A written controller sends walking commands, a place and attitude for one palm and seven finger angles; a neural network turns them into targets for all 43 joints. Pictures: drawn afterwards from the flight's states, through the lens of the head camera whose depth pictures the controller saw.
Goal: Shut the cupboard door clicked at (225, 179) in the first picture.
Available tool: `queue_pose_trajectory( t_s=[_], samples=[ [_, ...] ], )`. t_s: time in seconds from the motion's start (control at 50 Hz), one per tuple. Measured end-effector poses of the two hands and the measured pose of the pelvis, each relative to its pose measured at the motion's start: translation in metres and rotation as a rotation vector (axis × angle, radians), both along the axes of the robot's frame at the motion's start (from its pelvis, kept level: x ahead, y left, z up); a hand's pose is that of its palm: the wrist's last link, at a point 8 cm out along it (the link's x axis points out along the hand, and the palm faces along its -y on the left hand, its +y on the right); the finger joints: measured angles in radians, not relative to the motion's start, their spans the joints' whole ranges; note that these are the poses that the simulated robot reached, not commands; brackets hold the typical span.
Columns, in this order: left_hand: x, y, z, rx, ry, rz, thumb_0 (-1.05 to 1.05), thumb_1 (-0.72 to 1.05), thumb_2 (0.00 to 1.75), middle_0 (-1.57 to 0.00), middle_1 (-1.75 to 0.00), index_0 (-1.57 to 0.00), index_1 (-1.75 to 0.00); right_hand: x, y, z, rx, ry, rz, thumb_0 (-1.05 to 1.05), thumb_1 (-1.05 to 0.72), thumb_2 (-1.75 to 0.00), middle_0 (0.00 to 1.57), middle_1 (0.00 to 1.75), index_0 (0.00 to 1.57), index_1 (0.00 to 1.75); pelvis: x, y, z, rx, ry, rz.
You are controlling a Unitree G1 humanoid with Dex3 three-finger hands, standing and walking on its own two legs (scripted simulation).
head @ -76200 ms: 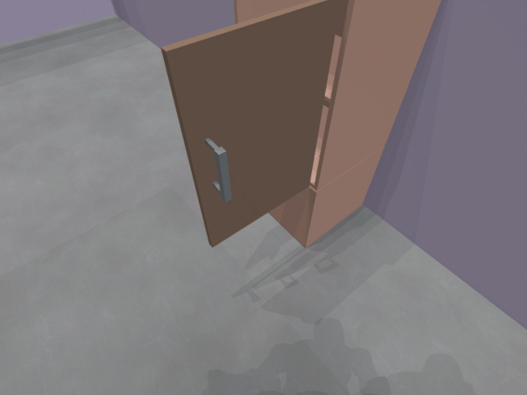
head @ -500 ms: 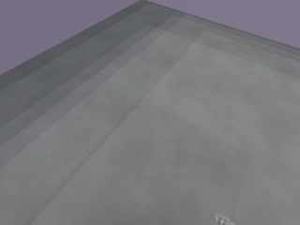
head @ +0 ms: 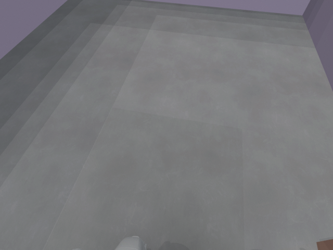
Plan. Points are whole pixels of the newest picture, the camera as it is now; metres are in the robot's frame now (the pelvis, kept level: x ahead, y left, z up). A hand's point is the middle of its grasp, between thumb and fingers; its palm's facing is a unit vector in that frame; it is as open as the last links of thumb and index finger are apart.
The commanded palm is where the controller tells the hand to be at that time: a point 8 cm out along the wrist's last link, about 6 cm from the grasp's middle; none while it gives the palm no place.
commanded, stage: turn to face it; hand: left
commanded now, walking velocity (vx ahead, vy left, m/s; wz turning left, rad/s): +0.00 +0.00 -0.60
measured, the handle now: out of the picture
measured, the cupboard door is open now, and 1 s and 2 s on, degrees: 16 16 16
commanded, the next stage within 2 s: none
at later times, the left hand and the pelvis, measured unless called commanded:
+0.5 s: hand (102, 230) +0.18 +0.20 -0.16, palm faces -0.31 -0.92 -0.24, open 7.4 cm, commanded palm none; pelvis +0.00 +0.03 +0.00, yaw -19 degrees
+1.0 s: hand (110, 229) +0.19 +0.18 -0.19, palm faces -0.52 -0.83 -0.18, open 7.4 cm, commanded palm none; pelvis +0.02 +0.05 -0.01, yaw -35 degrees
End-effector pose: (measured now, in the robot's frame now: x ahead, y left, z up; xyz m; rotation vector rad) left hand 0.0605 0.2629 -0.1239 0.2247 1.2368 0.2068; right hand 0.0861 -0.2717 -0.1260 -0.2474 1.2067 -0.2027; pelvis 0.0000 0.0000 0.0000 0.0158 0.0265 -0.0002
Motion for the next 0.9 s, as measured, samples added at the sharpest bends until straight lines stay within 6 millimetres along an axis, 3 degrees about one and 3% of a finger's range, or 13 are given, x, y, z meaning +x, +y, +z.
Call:
queue_pose_trajectory(
  t_s=[0.16,0.32,0.46,0.54,0.6,0.76,0.9],
  samples=[
    [0.04,0.017,-0.023,-0.068,-0.017,-0.093,0.01,0.9,0.9,-0.2,-0.3,-0.21,-0.3,-0.011,0.034,0.007,-0.028,-0.071,-0.073,0.01,-0.91,-0.9,0.2,0.3,0.2,0.3,0.005,0.032,-0.009,-0.028,0.002,-0.099],
    [0.085,0.021,-0.012,-0.089,-0.045,-0.207,0.01,0.91,0.9,-0.2,-0.3,-0.2,-0.3,-0.06,0.064,0.017,-0.013,-0.01,-0.155,0.01,-0.91,-0.9,0.2,0.3,0.2,0.3,0.005,0.043,0.004,-0.065,-0.013,-0.2],
    [0.117,-0.005,-0.003,-0.069,-0.057,-0.336,0.01,0.91,0.9,-0.2,-0.3,-0.2,-0.3,-0.109,0.058,0.003,0.026,0.026,-0.299,0.01,-0.91,-0.9,0.2,0.3,0.2,0.3,0.002,0.035,0.001,-0.061,-0.017,-0.302],
    [0.133,-0.033,-0.002,-0.041,-0.098,-0.417,0.01,0.91,0.9,-0.2,-0.3,-0.2,-0.3,-0.139,0.041,-0.019,0.055,0.042,-0.382,0.01,-0.91,-0.9,0.2,0.3,0.2,0.3,-0.001,0.019,-0.012,-0.034,-0.021,-0.355],
    [0.132,-0.049,0.001,-0.025,-0.112,-0.456,0.01,0.91,0.9,-0.2,-0.3,-0.2,-0.3,-0.154,0.028,-0.029,0.056,0.069,-0.43,0.01,-0.91,-0.9,0.2,0.3,0.2,0.3,-0.005,0.015,-0.015,-0.041,-0.024,-0.385],
    [0.116,-0.061,0.001,-0.035,-0.027,-0.503,0.01,0.9,0.9,-0.2,-0.3,-0.2,-0.3,-0.149,0.016,-0.004,0.029,0.009,-0.483,0.01,-0.91,-0.9,0.2,0.3,0.2,0.3,-0.006,0.013,-0.001,-0.017,-0.01,-0.466],
    [0.123,-0.049,-0.019,-0.075,0.029,-0.541,0.01,0.9,0.9,-0.2,-0.3,-0.21,-0.3,-0.127,0.026,0.009,-0.026,-0.055,-0.518,0.01,-0.91,-0.9,0.2,0.3,0.2,0.3,0.008,0.03,-0.005,-0.027,0.009,-0.546]
  ],
)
